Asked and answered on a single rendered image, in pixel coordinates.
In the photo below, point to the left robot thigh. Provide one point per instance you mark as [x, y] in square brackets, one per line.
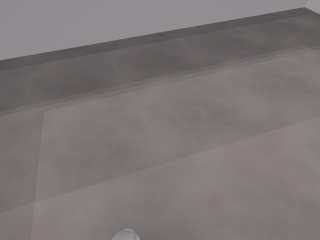
[126, 235]

